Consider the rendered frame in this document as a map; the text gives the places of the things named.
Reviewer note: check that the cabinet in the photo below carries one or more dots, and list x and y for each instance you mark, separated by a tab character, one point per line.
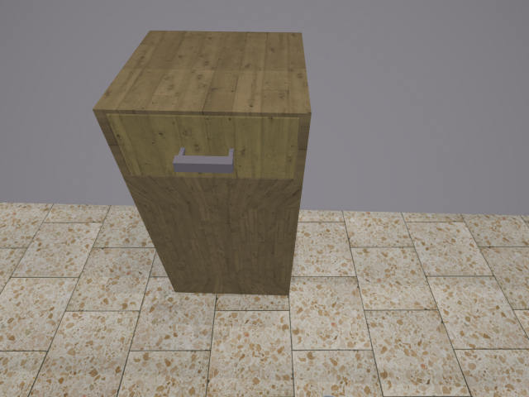
217	235

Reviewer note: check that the drawer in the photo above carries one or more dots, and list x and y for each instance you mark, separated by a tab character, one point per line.
264	147

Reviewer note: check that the handle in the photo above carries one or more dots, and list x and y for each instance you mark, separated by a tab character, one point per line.
202	163

